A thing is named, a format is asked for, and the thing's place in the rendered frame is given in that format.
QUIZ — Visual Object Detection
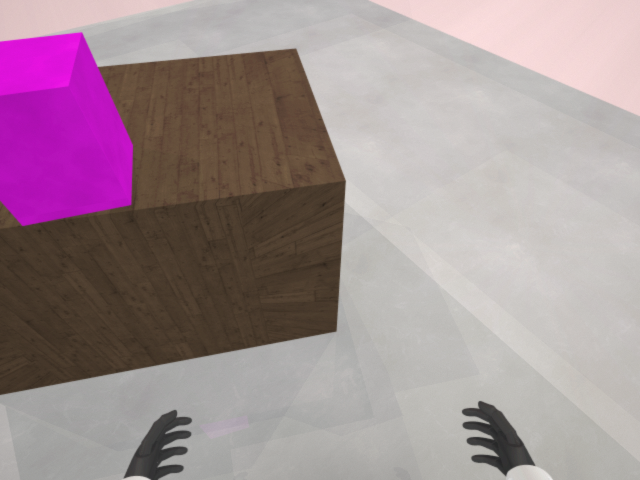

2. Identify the robot left hand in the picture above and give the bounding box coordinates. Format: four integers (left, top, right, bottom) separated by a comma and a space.
123, 410, 192, 480

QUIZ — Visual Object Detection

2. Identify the robot right hand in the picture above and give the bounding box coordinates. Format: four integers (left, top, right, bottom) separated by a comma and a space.
462, 401, 535, 476

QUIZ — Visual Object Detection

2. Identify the pedestal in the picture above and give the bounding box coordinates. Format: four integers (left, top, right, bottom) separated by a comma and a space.
0, 49, 346, 395

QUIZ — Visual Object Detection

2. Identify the carton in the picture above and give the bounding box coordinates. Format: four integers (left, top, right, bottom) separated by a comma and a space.
0, 32, 133, 226

